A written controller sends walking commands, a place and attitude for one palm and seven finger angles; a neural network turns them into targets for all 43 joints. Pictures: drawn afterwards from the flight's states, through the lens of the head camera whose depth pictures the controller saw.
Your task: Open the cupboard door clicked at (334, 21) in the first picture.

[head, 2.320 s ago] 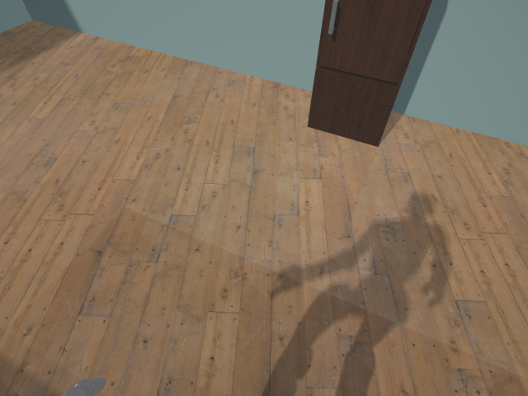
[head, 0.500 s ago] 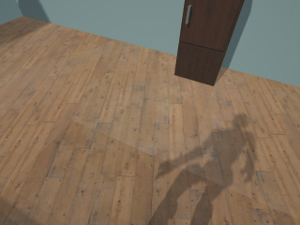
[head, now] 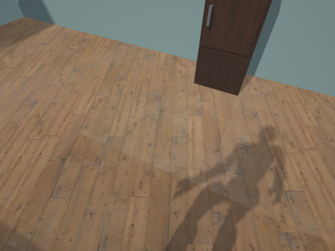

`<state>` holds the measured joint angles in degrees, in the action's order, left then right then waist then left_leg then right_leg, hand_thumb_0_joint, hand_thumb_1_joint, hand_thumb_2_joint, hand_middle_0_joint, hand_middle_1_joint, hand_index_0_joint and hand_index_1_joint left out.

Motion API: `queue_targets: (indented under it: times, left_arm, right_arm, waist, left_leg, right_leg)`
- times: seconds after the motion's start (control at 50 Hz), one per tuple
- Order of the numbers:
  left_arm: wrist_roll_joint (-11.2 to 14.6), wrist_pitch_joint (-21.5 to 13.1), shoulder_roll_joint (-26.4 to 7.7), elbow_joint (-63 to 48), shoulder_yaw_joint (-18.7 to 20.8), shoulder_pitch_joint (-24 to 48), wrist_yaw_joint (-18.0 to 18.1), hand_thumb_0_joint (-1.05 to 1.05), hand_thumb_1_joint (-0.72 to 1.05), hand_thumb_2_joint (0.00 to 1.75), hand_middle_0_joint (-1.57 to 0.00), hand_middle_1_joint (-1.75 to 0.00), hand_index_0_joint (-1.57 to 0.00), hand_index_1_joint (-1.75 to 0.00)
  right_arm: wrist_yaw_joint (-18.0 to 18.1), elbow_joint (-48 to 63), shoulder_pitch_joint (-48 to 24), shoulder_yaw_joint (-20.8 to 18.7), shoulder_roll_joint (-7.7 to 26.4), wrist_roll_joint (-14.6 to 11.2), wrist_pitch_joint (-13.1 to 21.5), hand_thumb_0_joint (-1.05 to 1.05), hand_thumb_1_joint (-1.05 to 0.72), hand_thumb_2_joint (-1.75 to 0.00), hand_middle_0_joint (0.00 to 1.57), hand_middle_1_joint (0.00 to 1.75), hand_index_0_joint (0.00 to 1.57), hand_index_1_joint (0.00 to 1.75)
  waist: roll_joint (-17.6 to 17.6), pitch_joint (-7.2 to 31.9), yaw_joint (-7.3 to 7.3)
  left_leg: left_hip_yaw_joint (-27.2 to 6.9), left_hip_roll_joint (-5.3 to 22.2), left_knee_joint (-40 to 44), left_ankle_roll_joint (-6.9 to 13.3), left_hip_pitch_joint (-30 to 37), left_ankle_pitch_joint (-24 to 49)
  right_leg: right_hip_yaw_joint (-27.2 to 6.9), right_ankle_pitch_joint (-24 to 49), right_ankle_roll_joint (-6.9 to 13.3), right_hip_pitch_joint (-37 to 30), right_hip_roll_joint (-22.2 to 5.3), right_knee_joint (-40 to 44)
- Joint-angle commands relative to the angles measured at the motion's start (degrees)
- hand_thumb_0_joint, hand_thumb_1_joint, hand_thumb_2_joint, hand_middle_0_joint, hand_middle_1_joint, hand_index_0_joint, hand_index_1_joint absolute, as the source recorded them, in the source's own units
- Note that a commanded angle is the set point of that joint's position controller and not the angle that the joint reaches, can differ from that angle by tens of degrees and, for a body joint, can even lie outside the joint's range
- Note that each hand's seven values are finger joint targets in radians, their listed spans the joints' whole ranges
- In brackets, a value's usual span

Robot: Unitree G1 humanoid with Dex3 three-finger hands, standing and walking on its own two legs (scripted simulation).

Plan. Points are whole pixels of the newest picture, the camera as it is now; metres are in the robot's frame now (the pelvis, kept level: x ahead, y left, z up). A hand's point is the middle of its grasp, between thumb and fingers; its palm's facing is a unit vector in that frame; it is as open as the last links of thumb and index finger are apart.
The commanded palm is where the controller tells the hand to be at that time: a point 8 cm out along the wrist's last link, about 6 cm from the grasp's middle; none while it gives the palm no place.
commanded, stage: walk to a spot facing it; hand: left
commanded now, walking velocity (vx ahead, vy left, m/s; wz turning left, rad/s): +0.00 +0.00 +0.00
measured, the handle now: (209, 15) +1.72 -0.22 -0.10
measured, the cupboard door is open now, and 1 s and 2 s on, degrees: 0 0 0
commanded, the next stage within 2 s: turn to face it in 1.96 s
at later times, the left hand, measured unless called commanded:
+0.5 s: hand out of the picture +0.07 +0.20 -0.19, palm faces -0.02 -0.99 -0.13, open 7.4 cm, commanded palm none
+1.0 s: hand (123, 184) +0.36 +0.18 -0.19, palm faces +0.00 -0.98 -0.18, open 7.2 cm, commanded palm none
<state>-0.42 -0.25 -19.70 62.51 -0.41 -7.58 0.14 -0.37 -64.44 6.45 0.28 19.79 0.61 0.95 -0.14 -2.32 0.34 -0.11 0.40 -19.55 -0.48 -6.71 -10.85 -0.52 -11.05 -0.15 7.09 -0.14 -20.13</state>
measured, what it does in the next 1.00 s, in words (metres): walks ahead: right foot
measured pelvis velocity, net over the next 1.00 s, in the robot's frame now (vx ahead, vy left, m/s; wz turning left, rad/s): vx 0.31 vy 0.00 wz -0.04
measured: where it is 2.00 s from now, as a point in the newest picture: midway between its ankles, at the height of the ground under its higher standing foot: (175, 164)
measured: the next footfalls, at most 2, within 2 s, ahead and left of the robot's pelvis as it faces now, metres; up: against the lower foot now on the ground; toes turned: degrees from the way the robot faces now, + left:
right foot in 0.74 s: +0.34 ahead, -0.12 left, +0.00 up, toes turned -11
left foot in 1.10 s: +0.48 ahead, +0.12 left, +0.00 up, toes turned +9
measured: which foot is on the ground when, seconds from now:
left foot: down 0.00-0.74, up 0.76-1.00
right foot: down 0.00-0.36, up 0.38-0.72, down 0.74-1.00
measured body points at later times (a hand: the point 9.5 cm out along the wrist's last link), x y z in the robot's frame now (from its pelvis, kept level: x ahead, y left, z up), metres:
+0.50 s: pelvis +0.10 +0.03 -0.01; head +0.11 +0.05 +0.44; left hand +0.07 +0.25 -0.18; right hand +0.01 -0.18 -0.15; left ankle +0.00 +0.12 -0.75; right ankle +0.05 -0.10 -0.67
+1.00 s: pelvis +0.31 +0.00 -0.01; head +0.31 +0.01 +0.44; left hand +0.36 +0.23 -0.17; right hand +0.34 -0.24 -0.15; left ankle +0.37 +0.12 -0.71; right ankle +0.30 -0.12 -0.75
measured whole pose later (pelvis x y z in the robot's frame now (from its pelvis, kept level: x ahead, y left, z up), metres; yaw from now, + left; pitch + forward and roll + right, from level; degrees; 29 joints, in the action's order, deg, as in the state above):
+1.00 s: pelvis +0.31 +0.00 -0.01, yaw -2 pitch -1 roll -3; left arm -1.4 -2.7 -10.5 61.0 3.2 -14.2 0.8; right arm -0.8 -59.1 13.7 -3.6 9.4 1.6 2.0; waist 0.3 -0.7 -1.3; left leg 5.6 9.2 -50.9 -0.7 -29.0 -16.6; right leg 9.5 -14.6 1.3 11.4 -0.5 -26.9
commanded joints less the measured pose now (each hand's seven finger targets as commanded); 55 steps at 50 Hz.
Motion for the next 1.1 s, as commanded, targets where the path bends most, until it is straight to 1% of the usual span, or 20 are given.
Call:
queue_targets:
  times: [0.0,0.04,0.14,0.24,0.3,0.32,0.34,0.36,0.4,0.6,0.64,0.68,0.7,0.72,0.74,0.78,0.86,1.02,1.06,1.08]
  left_arm:
    - [-0.2,-1.4,-11.9,-3.4,2.2,2.1,0.5,0.0,0.9,0.9,-0.2,-0.3,-0.2,-0.3]
    - [-0.2,-0.3,-4.3,-1.4,0.6,-2.4,0.8,0.0,0.9,0.9,-0.2,-0.3,-0.2,-0.3]
    - [-0.9,0.4,-5.0,-1.8,1.9,-7.2,-0.4,0.0,0.9,0.9,-0.2,-0.3,-0.2,-0.3]
    - [-0.6,-1.0,-5.4,-1.8,3.6,-13.2,-0.1,0.0,0.9,0.9,-0.2,-0.3,-0.2,-0.3]
    - [-0.6,-1.5,-2.4,-2.4,4.0,-11.9,0.1,0.0,0.9,0.9,-0.2,-0.3,-0.2,-0.3]
    - [-0.5,-1.4,0.2,-3.0,3.6,-10.4,-0.2,0.0,0.9,0.9,-0.2,-0.3,-0.2,-0.3]
    - [-0.5,-1.7,4.1,-4.6,2.8,-7.0,-0.3,0.0,0.9,0.9,-0.2,-0.3,-0.2,-0.3]
    - [-0.8,-2.4,2.5,-6.9,2.8,-2.1,0.1,0.0,0.9,0.9,-0.2,-0.3,-0.2,-0.3]
    - [-0.8,-2.6,4.7,-6.3,3.2,-1.5,-0.5,0.0,0.9,0.9,-0.2,-0.3,-0.2,-0.3]
    - [-0.5,-1.6,9.2,-8.2,3.1,3.1,-2.2,0.0,0.9,0.9,-0.2,-0.3,-0.2,-0.3]
    - [-0.7,-1.9,7.7,-6.4,3.6,-2.9,-1.8,0.0,0.9,0.9,-0.2,-0.3,-0.2,-0.3]
    - [-1.3,-2.7,3.8,-2.3,4.9,-17.4,-1.1,0.0,0.9,0.9,-0.2,-0.3,-0.2,-0.3]
    - [-1.8,-3.5,-1.9,-0.3,6.4,-24.6,-0.2,0.0,0.9,0.9,-0.2,-0.3,-0.2,-0.3]
    - [-1.0,-3.5,-6.6,0.3,7.3,-26.9,0.3,0.0,0.9,0.9,-0.2,-0.3,-0.2,-0.3]
    - [-0.1,-3.1,-6.1,-0.9,7.3,-22.0,0.3,0.0,0.9,0.9,-0.2,-0.3,-0.2,-0.3]
    - [-0.5,-3.0,0.1,-3.4,5.5,-11.8,0.9,0.0,0.9,0.9,-0.2,-0.3,-0.2,-0.3]
    - [-1.3,-3.8,3.5,-4.0,4.1,-6.6,1.0,0.0,0.9,0.9,-0.2,-0.3,-0.2,-0.3]
    - [-1.3,-3.6,0.6,-3.9,5.2,-8.5,0.0,0.0,0.9,0.9,-0.2,-0.3,-0.2,-0.3]
    - [-1.1,-3.1,2.0,-4.0,5.1,-9.2,-0.2,0.0,0.9,0.9,-0.2,-0.3,-0.2,-0.3]
    - [-0.7,-3.0,5.3,-4.9,4.6,-9.9,-0.5,0.0,0.9,0.9,-0.2,-0.3,-0.2,-0.3]
  right_arm:
    - [1.1,3.8,-2.7,-2.1,11.8,-0.3,1.0,0.0,-0.9,-0.9,0.2,0.3,0.2,0.3]
    - [0.7,2.0,1.1,-0.2,4.0,0.2,0.0,0.0,-0.9,-0.9,0.2,0.3,0.2,0.3]
    - [0.3,2.7,4.5,-1.0,3.4,0.9,-0.6,0.0,-0.9,-0.9,0.2,0.3,0.2,0.3]
    - [0.4,4.6,7.1,-1.5,0.0,0.6,0.9,0.0,-0.9,-0.9,0.2,0.3,0.2,0.3]
    - [0.5,3.0,13.2,-1.9,-1.7,0.2,2.0,0.0,-0.9,-0.9,0.2,0.3,0.2,0.3]
    - [0.8,0.9,19.3,-2.4,-0.1,0.4,2.6,0.0,-0.9,-0.9,0.2,0.3,0.2,0.3]
    - [1.4,-2.2,28.0,-3.7,3.9,1.0,3.0,0.0,-0.9,-0.9,0.2,0.3,0.2,0.3]
    - [2.1,-3.6,32.0,-3.2,2.4,1.0,3.0,0.0,-0.9,-0.9,0.2,0.3,0.2,0.3]
    - [2.7,-2.4,29.3,-2.5,-1.0,0.9,3.4,0.0,-0.9,-0.9,0.2,0.3,0.2,0.3]
    - [3.2,-4.1,27.3,-2.5,-4.6,0.6,4.5,0.0,-0.9,-0.9,0.2,0.3,0.2,0.3]
    - [3.1,-4.3,26.2,-2.9,-3.1,0.4,4.2,0.0,-0.9,-0.9,0.2,0.3,0.2,0.3]
    - [2.7,-3.6,24.1,-3.3,-2.9,0.0,4.1,0.0,-0.9,-0.9,0.2,0.3,0.2,0.3]
    - [1.8,-2.7,25.5,-2.9,-5.8,-0.6,4.2,0.0,-0.9,-0.9,0.2,0.3,0.2,0.3]
    - [1.9,-0.9,27.5,-2.7,-8.9,-0.8,4.2,0.0,-0.9,-0.9,0.2,0.3,0.2,0.3]
    - [1.6,0.0,22.4,-3.1,-8.0,-1.0,3.6,0.0,-0.9,-0.9,0.2,0.3,0.2,0.3]
    - [1.0,2.2,16.1,-3.3,-8.8,0.2,2.9,0.0,-0.9,-0.9,0.2,0.3,0.2,0.3]
    - [0.3,1.6,21.5,-3.3,-11.3,0.9,0.3,0.0,-0.9,-0.9,0.2,0.3,0.2,0.3]
    - [-1.3,7.4,12.0,-4.1,-8.2,0.7,1.8,0.0,-0.9,-0.9,0.2,0.3,0.2,0.3]
    - [-0.8,5.7,17.7,-4.7,-5.4,0.7,2.5,0.0,-0.9,-0.9,0.2,0.3,0.2,0.3]
    - [-0.2,4.2,23.9,-5.9,-0.4,1.5,3.1,0.0,-0.9,-0.9,0.2,0.3,0.2,0.3]
  waist:
    - [0.0,3.3,-0.13]
    - [-0.3,4.7,-0.1]
    - [-3.7,-4.6,0.6]
    - [-8.4,-4.3,0.66]
    - [-3.4,-4.1,-2.41]
    - [5.8,-4.2,-4.68]
    - [20.1,-4.1,-7.59]
    - [16.5,-7.4,-8.32]
    - [4.5,-8.4,-5.92]
    - [7.6,-6.9,-2.03]
    - [7.7,-3.1,1.03]
    - [4.9,4.3,7.74]
    - [-5.1,9.9,9.87]
    - [-13.4,14.7,7.39]
    - [-9.3,11.1,7.44]
    - [-1.7,-1.3,3.01]
    - [-5.4,-1.4,-3.54]
    - [-4.3,-3.7,-2.78]
    - [3.8,-1.7,-5.5]
    - [16.2,-0.7,-7.66]
  left_leg:
    - [-5.8,6.5,3.0,1.8,0.2,7.3]
    - [-4.2,5.9,1.8,0.8,0.7,1.4]
    - [-2.8,3.4,-2.6,1.5,-10.6,-19.4]
    - [3.5,2.4,-15.6,1.1,-15.2,-12.8]
    - [3.8,3.9,-7.4,1.6,-4.1,-10.4]
    - [-4.6,8.1,-1.3,4.1,4.2,-7.1]
    - [-19.9,19.0,5.8,8.3,12.3,0.5]
    - [-24.5,22.9,6.1,11.5,15.0,11.8]
    - [-18.4,22.5,4.3,13.5,13.4,20.7]
    - [1.8,13.7,7.4,8.4,5.2,28.8]
    - [3.6,13.9,-0.6,7.7,6.7,41.2]
    - [5.6,11.3,-19.2,4.6,0.1,38.0]
    - [7.1,7.1,-37.1,3.0,-13.4,16.5]
    - [5.1,0.4,-57.4,1.7,-25.0,-20.3]
    - [0.0,3.9,-62.6,3.0,-26.8,-18.9]
    - [-1.0,9.0,-59.1,3.0,-28.2,-11.5]
    - [2.4,9.7,-43.4,0.3,-18.5,-9.1]
    - [8.4,6.6,-18.7,-0.7,-9.6,-2.6]
    - [8.4,5.5,-11.5,-0.7,1.9,-4.7]
    - [-6.3,14.0,-1.5,2.3,7.3,-15.5]
  right_leg:
    - [-5.4,6.2,1.6,0.4,-6.7,3.2]
    - [-5.0,-1.9,0.6,0.6,-6.5,2.9]
    - [-9.9,-24.0,3.2,6.2,-6.2,4.0]
    - [-17.8,-20.8,8.9,2.1,-13.4,6.7]
    - [-10.7,-10.5,7.7,9.2,-10.1,-1.7]
    - [-3.7,-8.3,4.7,16.5,-3.6,-13.8]
    - [6.0,-13.7,1.6,28.2,2.0,-32.0]
    - [2.1,-20.4,1.8,36.4,0.0,-40.2]
    - [0.3,-16.5,1.9,38.0,-4.3,-46.1]
    - [9.4,-0.1,2.6,20.2,-2.1,-19.8]
    - [10.1,-0.4,4.3,12.0,-0.1,-17.2]
    - [9.0,4.0,5.6,-7.6,0.1,-11.4]
    - [-5.2,0.2,9.2,-20.5,-12.5,-8.5]
    - [-30.7,0.1,15.8,-23.9,-27.7,-0.3]
    - [-31.0,-15.0,16.4,-15.7,-27.7,5.5]
    - [-20.4,-17.7,12.9,2.7,-23.6,7.7]
    - [-3.6,-10.3,9.1,15.9,-16.9,9.7]
    - [-0.8,-16.1,7.8,14.4,-14.3,6.3]
    - [2.5,-13.8,6.2,17.2,-10.5,-4.5]
    - [7.6,-12.7,3.3,23.0,-4.4,-22.0]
